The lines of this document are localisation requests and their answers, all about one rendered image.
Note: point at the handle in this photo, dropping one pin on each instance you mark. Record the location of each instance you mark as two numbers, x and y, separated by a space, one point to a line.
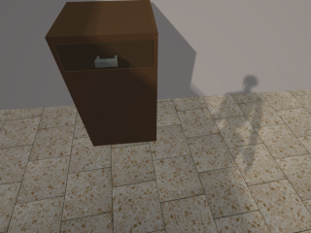
106 62

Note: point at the drawer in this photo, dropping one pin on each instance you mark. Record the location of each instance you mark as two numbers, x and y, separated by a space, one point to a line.
81 56

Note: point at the cabinet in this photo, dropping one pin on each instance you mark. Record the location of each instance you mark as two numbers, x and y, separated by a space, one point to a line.
117 106

